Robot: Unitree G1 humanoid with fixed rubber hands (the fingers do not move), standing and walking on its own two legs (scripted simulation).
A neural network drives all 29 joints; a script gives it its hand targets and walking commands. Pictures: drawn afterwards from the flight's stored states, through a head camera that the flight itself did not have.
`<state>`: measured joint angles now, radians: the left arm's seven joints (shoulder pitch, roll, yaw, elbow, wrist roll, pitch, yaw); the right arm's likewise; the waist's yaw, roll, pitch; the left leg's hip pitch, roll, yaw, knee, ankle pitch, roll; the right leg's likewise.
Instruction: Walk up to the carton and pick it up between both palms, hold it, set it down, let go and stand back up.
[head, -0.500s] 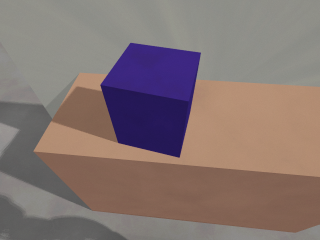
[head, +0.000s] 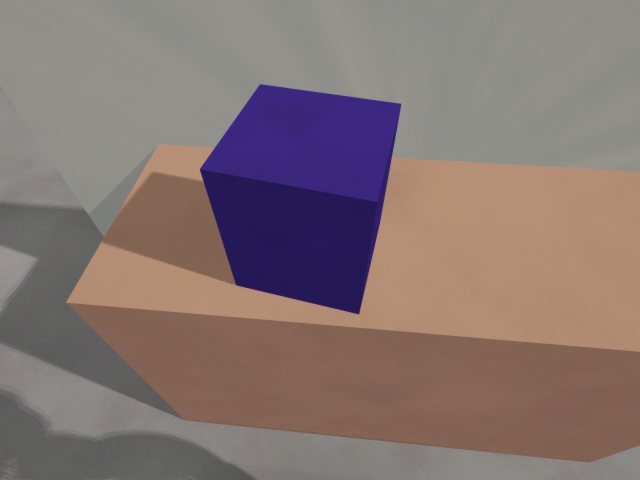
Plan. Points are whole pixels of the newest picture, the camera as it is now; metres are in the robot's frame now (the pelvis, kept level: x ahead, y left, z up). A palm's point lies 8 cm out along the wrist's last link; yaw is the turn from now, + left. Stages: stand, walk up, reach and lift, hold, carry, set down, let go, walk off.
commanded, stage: stand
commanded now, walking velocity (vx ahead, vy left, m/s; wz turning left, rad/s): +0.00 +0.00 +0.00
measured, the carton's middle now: (311, 203) +0.49 +0.01 +0.05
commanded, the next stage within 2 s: none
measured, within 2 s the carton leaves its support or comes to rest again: neither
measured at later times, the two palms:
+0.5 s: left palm out of the picture +0.01 +0.24 -0.14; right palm out of the picture -0.01 -0.23 -0.14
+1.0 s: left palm out of the picture +0.00 +0.24 -0.14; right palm out of the picture -0.02 -0.22 -0.14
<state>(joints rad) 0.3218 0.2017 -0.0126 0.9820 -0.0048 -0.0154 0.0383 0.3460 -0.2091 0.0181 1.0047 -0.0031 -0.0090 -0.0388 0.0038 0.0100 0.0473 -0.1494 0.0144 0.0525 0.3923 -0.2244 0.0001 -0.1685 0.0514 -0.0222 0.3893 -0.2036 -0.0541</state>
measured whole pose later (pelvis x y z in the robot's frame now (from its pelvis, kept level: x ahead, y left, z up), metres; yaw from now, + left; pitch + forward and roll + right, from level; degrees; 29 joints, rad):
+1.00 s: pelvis +0.01 +0.01 +0.00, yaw +0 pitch -1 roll +0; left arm 0.32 0.17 -0.01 1.05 -0.01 -0.02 0.05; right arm 0.34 -0.18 0.02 1.05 0.00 -0.01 -0.05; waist 0.00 0.00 0.05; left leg -0.13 0.01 0.06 0.38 -0.23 0.01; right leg -0.16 0.05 -0.01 0.38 -0.21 -0.05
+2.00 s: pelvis +0.00 +0.02 +0.00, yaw -1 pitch -1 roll +0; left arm 0.33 0.16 -0.02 1.07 0.00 -0.02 0.05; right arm 0.36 -0.16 0.02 1.06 0.00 -0.02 -0.05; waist 0.00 -0.01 0.04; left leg -0.14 -0.01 0.07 0.38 -0.23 0.03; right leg -0.16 0.03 0.00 0.39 -0.21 -0.03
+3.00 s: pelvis +0.01 +0.04 +0.00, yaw +0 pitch -1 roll +0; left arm 0.33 0.17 -0.02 1.09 -0.01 -0.01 0.05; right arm 0.36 -0.15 0.02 1.05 0.00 -0.02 -0.05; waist 0.00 -0.02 0.04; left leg -0.13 -0.04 0.07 0.37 -0.23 0.05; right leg -0.16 0.00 0.00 0.39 -0.22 0.00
